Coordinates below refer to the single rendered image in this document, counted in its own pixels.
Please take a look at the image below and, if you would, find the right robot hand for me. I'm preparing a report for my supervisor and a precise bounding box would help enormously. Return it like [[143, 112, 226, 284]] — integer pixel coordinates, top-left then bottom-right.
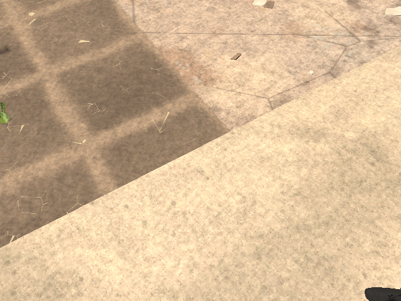
[[365, 287, 401, 301]]

